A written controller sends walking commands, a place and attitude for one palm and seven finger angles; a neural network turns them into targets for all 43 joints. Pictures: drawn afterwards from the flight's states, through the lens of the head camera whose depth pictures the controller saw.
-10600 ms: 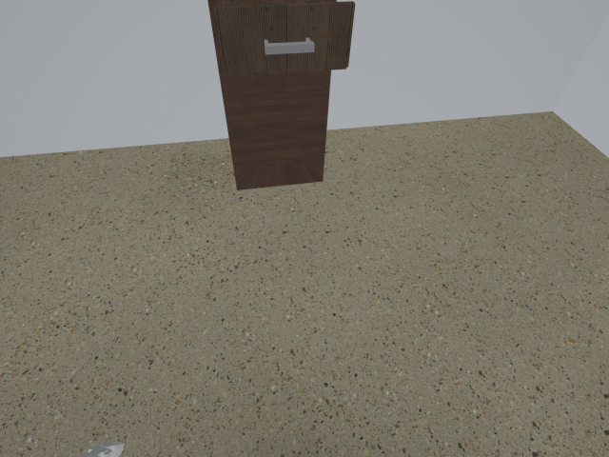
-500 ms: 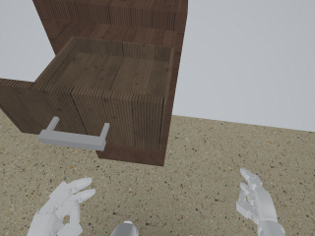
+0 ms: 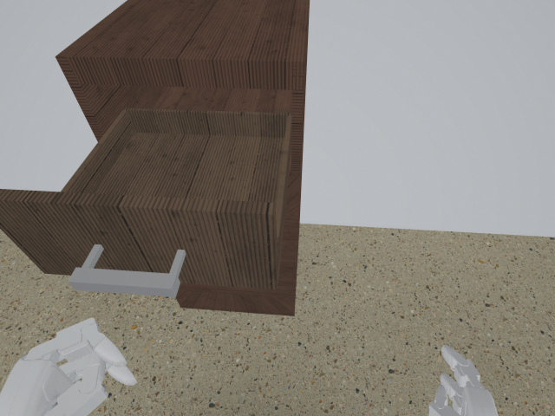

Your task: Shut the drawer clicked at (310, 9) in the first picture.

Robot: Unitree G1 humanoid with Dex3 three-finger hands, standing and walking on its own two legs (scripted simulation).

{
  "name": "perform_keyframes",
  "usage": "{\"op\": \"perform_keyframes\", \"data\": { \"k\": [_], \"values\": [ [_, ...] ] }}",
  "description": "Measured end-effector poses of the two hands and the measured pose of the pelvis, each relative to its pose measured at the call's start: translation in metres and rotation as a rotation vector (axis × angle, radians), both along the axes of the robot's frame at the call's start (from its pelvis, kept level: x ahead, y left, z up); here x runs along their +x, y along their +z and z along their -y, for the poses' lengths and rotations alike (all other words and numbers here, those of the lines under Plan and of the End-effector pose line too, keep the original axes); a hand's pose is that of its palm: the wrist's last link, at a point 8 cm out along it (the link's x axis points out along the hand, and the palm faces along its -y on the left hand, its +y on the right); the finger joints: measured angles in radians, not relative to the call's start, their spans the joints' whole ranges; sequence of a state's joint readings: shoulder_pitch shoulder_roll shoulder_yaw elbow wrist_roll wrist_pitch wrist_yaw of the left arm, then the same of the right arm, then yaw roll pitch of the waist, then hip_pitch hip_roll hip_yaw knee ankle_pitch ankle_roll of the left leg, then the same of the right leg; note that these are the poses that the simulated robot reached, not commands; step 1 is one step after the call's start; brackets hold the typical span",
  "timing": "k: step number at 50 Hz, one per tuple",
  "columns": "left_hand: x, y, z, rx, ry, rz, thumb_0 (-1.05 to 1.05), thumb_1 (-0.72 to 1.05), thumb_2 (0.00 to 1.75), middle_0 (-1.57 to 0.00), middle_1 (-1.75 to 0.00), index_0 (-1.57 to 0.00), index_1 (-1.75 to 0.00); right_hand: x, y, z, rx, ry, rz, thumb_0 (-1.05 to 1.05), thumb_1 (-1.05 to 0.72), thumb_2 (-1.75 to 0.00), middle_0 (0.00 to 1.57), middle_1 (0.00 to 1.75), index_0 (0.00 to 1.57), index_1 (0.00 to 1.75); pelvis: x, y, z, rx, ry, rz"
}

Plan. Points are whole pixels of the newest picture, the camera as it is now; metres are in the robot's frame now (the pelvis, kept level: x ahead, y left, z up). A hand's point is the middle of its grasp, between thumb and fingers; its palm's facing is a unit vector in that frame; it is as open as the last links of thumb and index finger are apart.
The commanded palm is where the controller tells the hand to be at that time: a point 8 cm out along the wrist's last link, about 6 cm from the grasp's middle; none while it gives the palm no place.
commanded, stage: raise the hand and make a fist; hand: left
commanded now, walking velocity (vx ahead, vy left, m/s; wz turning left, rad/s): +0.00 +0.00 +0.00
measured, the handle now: (131, 268) +0.28 +0.23 +0.09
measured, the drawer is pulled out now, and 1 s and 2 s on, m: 0.30 0.30 0.30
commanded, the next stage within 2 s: bring the fist close to the handle in 0.94 s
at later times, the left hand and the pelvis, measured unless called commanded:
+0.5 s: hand (64, 369) +0.13 +0.21 +0.16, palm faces +0.04 -0.99 -0.15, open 3.2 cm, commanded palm +0.07 +0.26 +0.19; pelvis +0.00 +0.02 +0.02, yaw +0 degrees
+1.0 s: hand (50, 371) +0.13 +0.21 +0.18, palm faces +0.10 -0.98 -0.18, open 3.3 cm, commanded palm +0.06 +0.25 +0.19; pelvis +0.00 +0.00 +0.03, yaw +0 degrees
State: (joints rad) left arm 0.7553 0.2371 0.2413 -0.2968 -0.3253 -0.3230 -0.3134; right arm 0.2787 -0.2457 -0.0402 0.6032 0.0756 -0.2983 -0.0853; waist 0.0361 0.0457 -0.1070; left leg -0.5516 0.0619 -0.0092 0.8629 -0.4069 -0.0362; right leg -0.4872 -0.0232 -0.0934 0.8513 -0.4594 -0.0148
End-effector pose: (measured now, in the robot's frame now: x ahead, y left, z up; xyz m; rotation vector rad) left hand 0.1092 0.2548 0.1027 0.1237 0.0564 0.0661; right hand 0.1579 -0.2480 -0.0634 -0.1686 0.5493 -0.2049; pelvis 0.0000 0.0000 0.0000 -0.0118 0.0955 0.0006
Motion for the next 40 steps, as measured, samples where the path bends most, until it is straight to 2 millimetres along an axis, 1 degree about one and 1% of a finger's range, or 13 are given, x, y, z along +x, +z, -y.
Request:
{"op": "perform_keyframes", "data": {
  "k": [2, 5, 7, 12, 17, 21, 25, 29, 31, 33, 36, 40],
  "values": [
    [-0.001, -0.001, 0.003, -0.023, -0.034, -0.008, 0.02, 0.90, 0.90, -1.02, -1.20, -1.02, -1.20, 0.009, 0.008, -0.004, -0.009, 0.011, 0.047, 0.02, -0.90, -0.89, 0.20, 0.30, 0.20, 0.30, -0.001, 0.002, -0.004, -0.004, 0.000, 0.008],
    [0.000, 0.001, 0.004, -0.035, -0.054, -0.007, 0.02, 0.90, 0.90, -1.09, -1.26, -1.09, -1.27, 0.023, 0.022, -0.015, -0.006, 0.033, 0.121, 0.02, -0.90, -0.89, 0.20, 0.30, 0.20, 0.30, -0.001, 0.004, -0.008, -0.006, -0.002, 0.019],
    [0.002, 0.008, 0.002, -0.026, -0.048, 0.017, 0.02, 0.90, 0.90, -1.13, -1.31, -1.13, -1.31, 0.031, 0.031, -0.025, 0.003, 0.055, 0.166, 0.02, -0.90, -0.89, 0.20, 0.30, 0.20, 0.30, -0.001, 0.005, -0.011, -0.006, -0.002, 0.028],
    [0.004, 0.032, -0.004, 0.000, -0.017, 0.101, 0.02, 0.90, 0.90, -1.23, -1.41, -1.23, -1.42, 0.049, 0.048, -0.055, 0.044, 0.126, 0.250, 0.02, -0.90, -0.89, 0.20, 0.30, 0.20, 0.30, 0.001, 0.009, -0.016, -0.011, 0.002, 0.055],
    [0.004, 0.047, -0.006, 0.011, -0.024, 0.102, 0.02, 0.90, 0.90, -1.32, -1.51, -1.32, -1.52, 0.058, 0.059, -0.080, 0.085, 0.188, 0.297, 0.02, -0.90, -0.89, 0.20, 0.30, 0.20, 0.30, 0.002, 0.013, -0.020, -0.014, 0.005, 0.082],
    [0.002, 0.054, -0.005, 0.013, -0.037, 0.077, 0.02, 0.90, 0.90, -1.36, -1.56, -1.36, -1.56, 0.059, 0.063, -0.090, 0.100, 0.218, 0.309, 0.02, -0.90, -0.89, 0.20, 0.30, 0.20, 0.30, 0.002, 0.016, -0.022, -0.014, 0.005, 0.100],
    [0.000, 0.066, -0.006, 0.031, -0.031, 0.087, 0.02, 0.90, 0.90, -1.38, -1.58, -1.38, -1.59, 0.056, 0.063, -0.091, 0.100, 0.229, 0.302, 0.02, -0.90, -0.89, 0.20, 0.30, 0.21, 0.30, 0.002, 0.019, -0.020, -0.012, 0.005, 0.112],
    [-0.002, 0.080, -0.013, 0.065, -0.009, 0.111, 0.02, 0.90, 0.90, -1.39, -1.59, -1.39, -1.60, 0.052, 0.062, -0.083, 0.093, 0.221, 0.288, 0.02, -0.90, -0.89, 0.20, 0.30, 0.21, 0.30, 0.002, 0.022, -0.018, -0.012, 0.005, 0.123],
    [-0.002, 0.084, -0.016, 0.062, 0.001, 0.116, 0.02, 0.90, 0.90, -1.39, -1.59, -1.39, -1.60, 0.050, 0.061, -0.078, 0.088, 0.213, 0.283, 0.02, -0.90, -0.89, 0.20, 0.30, 0.21, 0.30, 0.002, 0.023, -0.016, -0.012, 0.005, 0.127],
    [-0.001, 0.082, -0.018, 0.043, 0.006, 0.106, 0.02, 0.90, 0.90, -1.40, -1.60, -1.40, -1.60, 0.048, 0.061, -0.072, 0.082, 0.202, 0.279, 0.02, -0.90, -0.89, 0.20, 0.30, 0.21, 0.30, 0.002, 0.024, -0.014, -0.011, 0.004, 0.130],
    [0.000, 0.074, -0.017, 0.014, 0.003, 0.068, 0.02, 0.90, 0.90, -1.40, -1.60, -1.40, -1.60, 0.044, 0.060, -0.061, 0.069, 0.186, 0.274, 0.02, -0.90, -0.89, 0.20, 0.30, 0.20, 0.30, 0.001, 0.025, -0.011, -0.009, 0.002, 0.132],
    [0.000, 0.068, -0.006, 0.008, -0.019, 0.038, 0.02, 0.90, 0.90, -1.40, -1.60, -1.40, -1.60, 0.040, 0.063, -0.048, 0.049, 0.171, 0.282, 0.02, -0.90, -0.89, 0.20, 0.30, 0.20, 0.30, 0.001, 0.025, -0.007, -0.006, 0.000, 0.135]
  ]
}}
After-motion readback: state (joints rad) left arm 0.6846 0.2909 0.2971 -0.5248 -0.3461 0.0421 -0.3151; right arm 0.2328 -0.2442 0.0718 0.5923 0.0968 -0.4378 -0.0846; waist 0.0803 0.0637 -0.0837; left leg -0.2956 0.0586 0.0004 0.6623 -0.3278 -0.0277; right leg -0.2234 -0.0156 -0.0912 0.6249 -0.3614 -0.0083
